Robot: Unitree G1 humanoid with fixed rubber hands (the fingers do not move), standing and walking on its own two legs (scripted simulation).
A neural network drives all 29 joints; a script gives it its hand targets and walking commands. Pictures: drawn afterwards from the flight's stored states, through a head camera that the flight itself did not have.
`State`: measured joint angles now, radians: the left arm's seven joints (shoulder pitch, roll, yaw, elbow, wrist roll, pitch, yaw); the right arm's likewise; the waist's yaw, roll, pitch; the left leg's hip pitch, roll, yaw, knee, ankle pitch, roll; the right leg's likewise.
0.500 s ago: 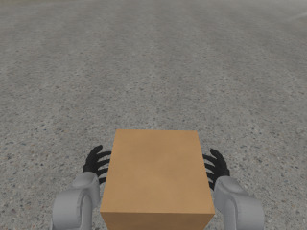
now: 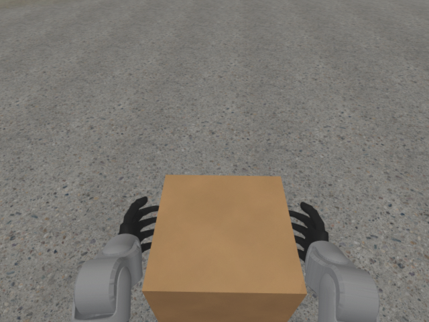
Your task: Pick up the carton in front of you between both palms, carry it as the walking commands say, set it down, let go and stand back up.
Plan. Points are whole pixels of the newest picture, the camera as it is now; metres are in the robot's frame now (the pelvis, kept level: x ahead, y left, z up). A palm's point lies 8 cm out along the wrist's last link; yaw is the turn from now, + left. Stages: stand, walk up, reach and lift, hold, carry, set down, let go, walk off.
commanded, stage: carry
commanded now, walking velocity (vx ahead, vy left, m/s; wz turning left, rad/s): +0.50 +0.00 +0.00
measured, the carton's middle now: (221, 259) +0.26 +0.00 +0.01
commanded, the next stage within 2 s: none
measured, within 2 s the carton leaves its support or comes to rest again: neither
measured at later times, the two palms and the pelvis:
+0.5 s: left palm (147, 136) +0.53 +0.18 +0.09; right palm (270, 138) +0.52 -0.12 +0.10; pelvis +0.29 +0.05 +0.00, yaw -4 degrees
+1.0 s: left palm (174, 78) +0.83 +0.16 +0.10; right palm (265, 80) +0.83 -0.14 +0.09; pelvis +0.60 +0.01 -0.01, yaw -1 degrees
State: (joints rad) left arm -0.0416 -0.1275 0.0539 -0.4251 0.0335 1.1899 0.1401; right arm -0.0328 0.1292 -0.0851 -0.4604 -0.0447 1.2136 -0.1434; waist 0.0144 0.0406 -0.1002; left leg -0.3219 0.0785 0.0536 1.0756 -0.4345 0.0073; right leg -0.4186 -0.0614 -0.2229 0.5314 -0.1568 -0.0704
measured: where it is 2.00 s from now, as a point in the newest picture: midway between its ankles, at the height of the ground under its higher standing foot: (218, 175)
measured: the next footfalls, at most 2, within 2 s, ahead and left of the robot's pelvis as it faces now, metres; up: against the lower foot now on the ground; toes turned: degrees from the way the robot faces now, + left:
left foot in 0.44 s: +0.42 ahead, +0.13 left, +0.00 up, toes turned +9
right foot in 0.98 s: +0.75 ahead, -0.09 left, +0.00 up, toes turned -13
